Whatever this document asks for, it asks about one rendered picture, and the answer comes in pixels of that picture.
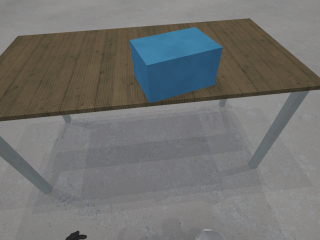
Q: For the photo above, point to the right robot thigh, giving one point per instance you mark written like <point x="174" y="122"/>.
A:
<point x="209" y="235"/>

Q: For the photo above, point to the carton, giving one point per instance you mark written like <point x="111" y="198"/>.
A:
<point x="174" y="63"/>

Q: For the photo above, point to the table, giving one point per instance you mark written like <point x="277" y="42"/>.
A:
<point x="60" y="74"/>

